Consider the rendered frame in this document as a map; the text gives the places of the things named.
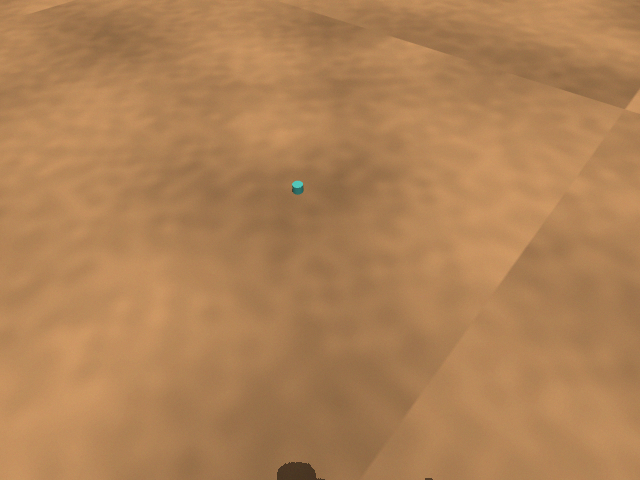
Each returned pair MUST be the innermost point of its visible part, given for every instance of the tin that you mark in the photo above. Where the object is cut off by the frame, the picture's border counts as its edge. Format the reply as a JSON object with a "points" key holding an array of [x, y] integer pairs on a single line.
{"points": [[297, 187]]}

